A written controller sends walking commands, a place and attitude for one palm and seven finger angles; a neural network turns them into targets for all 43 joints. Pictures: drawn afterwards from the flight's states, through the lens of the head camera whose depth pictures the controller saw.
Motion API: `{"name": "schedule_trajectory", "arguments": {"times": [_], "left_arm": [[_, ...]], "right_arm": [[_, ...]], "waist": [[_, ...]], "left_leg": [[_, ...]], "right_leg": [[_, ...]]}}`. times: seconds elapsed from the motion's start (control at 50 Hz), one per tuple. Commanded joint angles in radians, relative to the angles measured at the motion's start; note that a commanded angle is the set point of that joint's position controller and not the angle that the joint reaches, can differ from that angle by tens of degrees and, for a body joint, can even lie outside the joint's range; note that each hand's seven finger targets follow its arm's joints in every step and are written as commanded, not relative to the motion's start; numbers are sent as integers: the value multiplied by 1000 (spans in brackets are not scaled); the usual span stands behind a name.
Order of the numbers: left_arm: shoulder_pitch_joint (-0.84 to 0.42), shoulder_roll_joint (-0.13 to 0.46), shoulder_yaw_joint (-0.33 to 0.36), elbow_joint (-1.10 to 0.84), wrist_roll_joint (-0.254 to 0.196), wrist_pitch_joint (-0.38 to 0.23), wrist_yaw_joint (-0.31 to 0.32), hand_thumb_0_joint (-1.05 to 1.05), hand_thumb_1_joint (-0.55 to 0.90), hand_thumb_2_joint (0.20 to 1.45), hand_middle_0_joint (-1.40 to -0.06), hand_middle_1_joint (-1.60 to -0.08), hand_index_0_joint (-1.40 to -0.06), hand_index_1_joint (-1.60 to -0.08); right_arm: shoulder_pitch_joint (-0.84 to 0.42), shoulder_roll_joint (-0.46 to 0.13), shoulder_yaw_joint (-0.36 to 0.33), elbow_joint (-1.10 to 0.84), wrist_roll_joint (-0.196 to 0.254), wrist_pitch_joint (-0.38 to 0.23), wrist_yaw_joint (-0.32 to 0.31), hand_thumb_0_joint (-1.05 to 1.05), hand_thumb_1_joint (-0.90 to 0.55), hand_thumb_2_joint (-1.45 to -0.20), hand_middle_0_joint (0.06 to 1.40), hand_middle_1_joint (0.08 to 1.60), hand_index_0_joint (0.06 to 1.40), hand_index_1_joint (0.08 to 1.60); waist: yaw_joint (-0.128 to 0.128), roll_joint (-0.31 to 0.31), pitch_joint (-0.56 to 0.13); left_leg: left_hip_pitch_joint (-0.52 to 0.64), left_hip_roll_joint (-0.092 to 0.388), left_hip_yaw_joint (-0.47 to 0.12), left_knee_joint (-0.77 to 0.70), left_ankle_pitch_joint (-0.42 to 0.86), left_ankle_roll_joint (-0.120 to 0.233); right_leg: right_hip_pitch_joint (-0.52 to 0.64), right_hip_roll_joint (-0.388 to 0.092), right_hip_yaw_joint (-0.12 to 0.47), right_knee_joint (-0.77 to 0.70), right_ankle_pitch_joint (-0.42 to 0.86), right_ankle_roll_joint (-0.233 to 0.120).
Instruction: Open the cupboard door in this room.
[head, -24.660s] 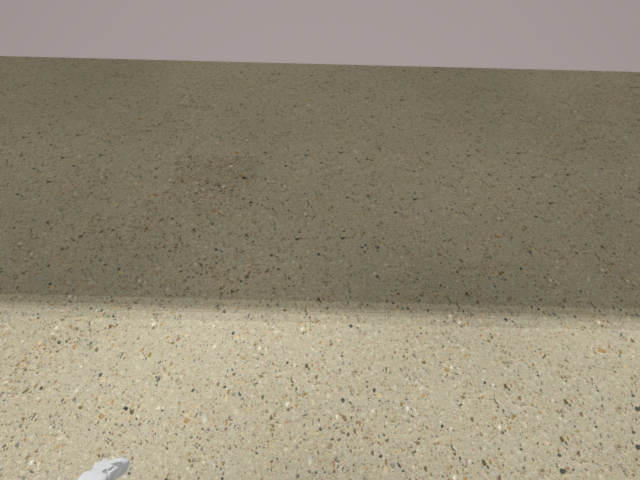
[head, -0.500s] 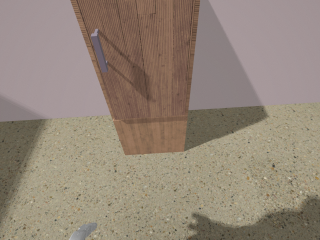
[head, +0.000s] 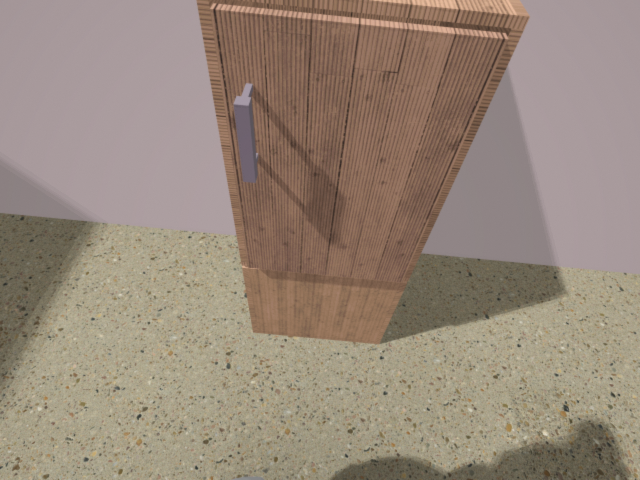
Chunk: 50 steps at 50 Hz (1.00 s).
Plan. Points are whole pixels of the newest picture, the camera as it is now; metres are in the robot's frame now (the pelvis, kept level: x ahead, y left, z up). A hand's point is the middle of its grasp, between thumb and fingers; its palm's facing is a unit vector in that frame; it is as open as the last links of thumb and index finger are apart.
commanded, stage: come to a stop and stand still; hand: left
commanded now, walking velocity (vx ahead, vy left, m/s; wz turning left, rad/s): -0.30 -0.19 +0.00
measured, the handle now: (249, 135) +0.57 +0.18 +0.09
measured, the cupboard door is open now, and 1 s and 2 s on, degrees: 0 0 0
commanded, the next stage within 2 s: look again from close up in 1.04 s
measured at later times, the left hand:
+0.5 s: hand out of the picture +0.07 +0.12 -0.15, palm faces +0.02 -0.96 -0.29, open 7.3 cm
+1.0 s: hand out of the picture -0.05 +0.17 -0.17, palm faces +0.06 -0.98 -0.16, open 7.3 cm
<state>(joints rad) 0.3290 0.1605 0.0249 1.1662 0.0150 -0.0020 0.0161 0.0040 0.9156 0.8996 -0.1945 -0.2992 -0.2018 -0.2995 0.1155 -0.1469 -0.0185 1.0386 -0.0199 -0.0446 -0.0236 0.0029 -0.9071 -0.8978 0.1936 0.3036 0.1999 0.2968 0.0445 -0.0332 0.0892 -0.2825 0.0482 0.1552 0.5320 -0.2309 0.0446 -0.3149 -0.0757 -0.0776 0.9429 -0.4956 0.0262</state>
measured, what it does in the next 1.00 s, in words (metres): steps on the spot: right foot, then left foot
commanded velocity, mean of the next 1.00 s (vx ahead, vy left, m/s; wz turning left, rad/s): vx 0.02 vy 0.03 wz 0.00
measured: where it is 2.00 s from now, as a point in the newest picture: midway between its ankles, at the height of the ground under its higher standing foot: outside the picture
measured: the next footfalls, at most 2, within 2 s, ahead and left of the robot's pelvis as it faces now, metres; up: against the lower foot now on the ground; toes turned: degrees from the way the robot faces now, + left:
right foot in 0.32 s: +0.08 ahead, -0.18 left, +0.00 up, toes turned -5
left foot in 0.80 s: -0.04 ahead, +0.09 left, +0.00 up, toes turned +3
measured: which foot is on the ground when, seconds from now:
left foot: down 0.00-0.32, up 0.34-0.78, down 0.80-1.00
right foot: up 0.00-0.30, down 0.32-0.80, up 0.82-1.00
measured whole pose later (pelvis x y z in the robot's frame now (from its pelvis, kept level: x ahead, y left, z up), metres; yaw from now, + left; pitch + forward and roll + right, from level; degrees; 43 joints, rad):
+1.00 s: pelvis -0.04 -0.02 +0.01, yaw +1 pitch +0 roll -1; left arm 0.30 0.22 0.05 1.10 0.03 0.04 -0.01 0.00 0.91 0.90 -0.19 -0.30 -0.20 -0.30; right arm 0.33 -0.12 -0.01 1.09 -0.02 -0.01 -0.03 0.01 -0.90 -0.90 0.20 0.30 0.20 0.30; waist 0.01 -0.05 0.00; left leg -0.08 0.01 0.04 0.32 -0.23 0.01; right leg -0.43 -0.03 -0.02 0.88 -0.31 0.03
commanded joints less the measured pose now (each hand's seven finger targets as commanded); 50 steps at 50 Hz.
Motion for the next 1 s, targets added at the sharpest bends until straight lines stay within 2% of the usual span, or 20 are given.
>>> {"name": "schedule_trajectory", "arguments": {"times": [0.0, 0.12, 0.22, 0.26, 0.28, 0.3, 0.32, 0.34, 0.42, 0.5, 0.66, 0.7, 0.74, 0.76, 0.78, 0.8, 0.82, 0.86, 0.88, 0.98], "left_arm": [[73, 66, 14, -40, -1, 20, 10, 0, 900, 900, -200, -300, -200, -300], [-8, 87, 45, -145, 7, 53, 8, 0, 900, 900, -200, -300, -200, -300], [-39, 81, 37, -186, 2, 31, 9, 0, 900, 900, -200, -300, -200, -300], [21, 110, 41, -167, 4, 13, 10, 0, 900, 900, -200, -300, -200, -300], [23, 173, 44, -170, 15, -2, 14, 0, 900, 900, -200, -300, -200, -300], [-31, 251, 50, -188, 19, -12, 18, 0, 900, 900, -200, -300, -200, -300], [-21, 265, 49, -207, 13, -5, 16, 0, 900, 900, -200, -300, -200, -300], [-60, 273, 61, -201, 14, -8, 20, 0, 900, 900, -200, -300, -200, -300], [-102, 226, 59, -220, 5, -6, 32, 0, 900, 900, -200, -300, -200, -300], [-70, 228, 62, -219, 8, -6, 34, 0, 900, 900, -200, -300, -200, -300], [-60, 255, 68, -207, 23, 5, 15, 0, 900, 900, -200, -300, -200, -300], [-83, 251, 68, -198, 20, 8, 15, 0, 900, 900, -200, -300, -200, -300], [-116, 223, 60, -190, 9, 15, 14, 0, 900, 900, -200, -300, -200, -300], [-112, 177, 46, -190, 0, 20, 10, 0, 900, 900, -200, -300, -200, -300], [-96, 109, 32, -197, -7, 21, 3, 0, 900, 900, -200, -300, -200, -300], [-106, 82, 28, -209, -4, 18, -2, 0, 900, 900, -200, -300, -200, -300], [-133, 93, 31, -193, 10, 28, -2, 0, 900, 900, -200, -300, -200, -300], [-69, 101, 34, -144, 14, 21, -20, 0, 900, 900, -200, -300, -200, -300], [-50, 93, 31, -130, 13, 16, -24, 0, 900, 900, -200, -300, -200, -300], [-100, 84, 20, -130, 7, 11, -23, 0, 900, 900, -200, -300, -200, -300]], "right_arm": [[103, -171, -36, 6, 13, 13, -26, 0, -900, -900, 200, 300, 200, 300], [64, -183, -70, -31, 0, 37, -26, 0, -900, -900, 200, 300, 200, 300], [38, -196, -86, -48, -8, 53, -7, 0, -900, -900, 200, 300, 200, 300], [40, -186, -87, -50, -1, 59, 2, 0, -900, -900, 200, 300, 200, 300], [76, -136, -81, -49, 8, 60, 10, 0, -900, -900, 200, 300, 200, 300], [108, -72, -65, -72, 15, 65, 16, 0, -900, -900, 200, 300, 200, 300], [76, -101, -67, -86, 14, 85, 13, 0, -900, -900, 200, 300, 200, 300], [79, -101, -68, -77, 8, 99, 9, 0, -900, -900, 200, 300, 200, 300], [105, -150, -72, -54, 2, 105, 22, 0, -900, -900, 200, 300, 200, 300], [99, -153, -67, -65, -3, 112, 31, 0, -900, -900, 200, 300, 200, 300], [116, -124, -49, -65, 7, 87, 36, 0, -900, -900, 200, 300, 200, 300], [189, -114, -44, -45, 8, 75, 32, 0, -900, -900, 200, 300, 200, 300], [298, -97, -35, -1, 9, 59, 22, 0, -900, -900, 200, 300, 200, 300], [322, -131, -37, 3, 4, 49, 16, 0, -900, -900, 200, 300, 200, 300], [311, -197, -49, -5, -8, 43, 10, 0, -900, -900, 200, 300, 200, 300], [255, -249, -53, -37, -8, 47, 0, 0, -900, -900, 200, 300, 200, 300], [194, -235, -51, -37, -9, 42, 0, 0, -900, -900, 200, 300, 200, 300], [137, -173, -31, -36, -4, 30, -7, 0, -900, -900, 200, 300, 200, 300], [154, -168, -30, -30, -2, 23, -10, 0, -900, -900, 200, 300, 200, 300], [281, -139, -31, 29, 0, 10, -27, 0, -900, -900, 200, 300, 200, 300]], "waist": [[-38, 123, -127], [-33, 195, -97], [-32, 279, -107], [2, 197, -141], [-2, 4, -155], [-31, -232, -128], [4, -147, -121], [-17, -231, -123], [-20, -133, -121], [-1, -149, -123], [11, -194, -83], [-21, -185, -107], [-72, -132, -121], [-82, 2, -108], [-81, 225, -53], [-70, 267, 26], [-63, 343, 56], [-20, 226, 85], [-25, 188, 60], [-70, 164, 12]], "left_leg": [[174, 295, -195, -197, 775, 108], [113, 290, -160, -166, 690, 124], [103, 245, -163, -119, 547, 89], [49, 186, -138, -30, 334, 26], [5, 95, -81, 100, 93, -39], [-132, -22, -54, 216, -301, -83], [-82, -20, -143, 336, -384, -74], [-116, -27, -176, 443, -382, -74], [-216, -21, -210, 630, -191, -93], [-224, -23, -206, 592, -142, -109], [-44, -34, -115, 193, -227, -79], [52, -46, -91, 60, -195, -68], [259, -56, -69, -166, -82, -58], [294, 11, -160, -254, -147, -40], [202, 191, -407, -386, -394, 20], [36, 291, -513, -462, -489, 74], [-58, 301, -541, -508, -550, 86], [-13, 209, -393, -463, -355, 65], [59, 191, -345, -435, -248, 64], [236, 219, -308, -347, 186, 93]], "right_leg": [[-80, -19, 54, 27, 79, 30], [-143, 9, 81, 92, 82, 26], [-9, 25, 16, -228, 116, 6], [143, 17, 7, -471, 333, 6], [185, -95, 119, -579, 525, -11], [189, -303, 341, -606, 745, -108], [86, -372, 339, -617, 812, -187], [84, -352, 366, -613, 802, -210], [174, -277, 247, -571, 781, -176], [189, -263, 254, -623, 534, -162], [96, -218, 290, -754, 87, -157], [65, -191, 271, -757, 52, -137], [-54, -130, 206, -700, -15, -77], [-137, -67, 154, -595, -49, -42], [-203, 28, 53, -403, -3, -5], [-201, 61, 8, -266, 40, -1], [-169, 29, 71, -162, 62, -8], [-190, 46, 74, -37, 148, -5], [-220, 44, 73, -13, 172, 1], [-249, 16, 70, -84, 162, 21]]}}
